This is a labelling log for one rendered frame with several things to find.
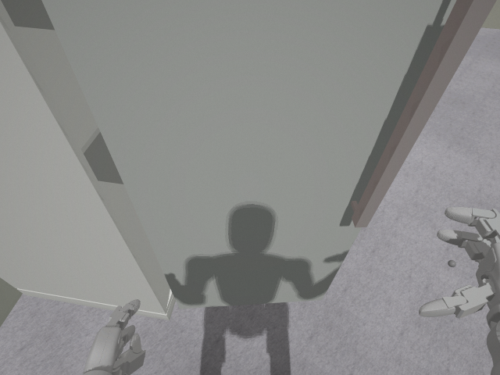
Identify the handle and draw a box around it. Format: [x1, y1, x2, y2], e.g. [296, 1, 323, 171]
[351, 0, 497, 227]

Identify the robot left hand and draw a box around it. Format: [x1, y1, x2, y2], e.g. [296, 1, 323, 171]
[83, 299, 146, 375]

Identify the robot right hand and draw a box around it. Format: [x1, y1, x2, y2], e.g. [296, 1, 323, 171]
[419, 207, 500, 319]

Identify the fridge door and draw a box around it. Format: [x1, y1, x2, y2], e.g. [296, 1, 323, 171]
[42, 0, 456, 309]

